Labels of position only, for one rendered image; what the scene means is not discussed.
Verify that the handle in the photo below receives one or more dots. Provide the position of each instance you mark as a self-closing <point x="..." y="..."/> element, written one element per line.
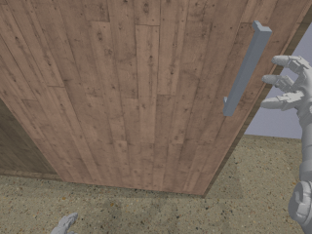
<point x="260" y="38"/>

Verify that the right robot upper arm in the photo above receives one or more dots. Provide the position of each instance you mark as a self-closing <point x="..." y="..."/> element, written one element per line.
<point x="300" y="205"/>

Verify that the right robot hand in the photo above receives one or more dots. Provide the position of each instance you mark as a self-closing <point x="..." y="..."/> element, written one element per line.
<point x="302" y="85"/>

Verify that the robot right forearm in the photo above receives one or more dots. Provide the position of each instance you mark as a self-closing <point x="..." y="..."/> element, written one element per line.
<point x="304" y="114"/>

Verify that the wardrobe door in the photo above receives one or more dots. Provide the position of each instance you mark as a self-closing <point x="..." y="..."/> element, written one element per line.
<point x="18" y="152"/>
<point x="129" y="93"/>

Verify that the left robot hand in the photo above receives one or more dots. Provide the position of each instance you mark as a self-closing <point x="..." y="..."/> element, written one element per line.
<point x="64" y="224"/>

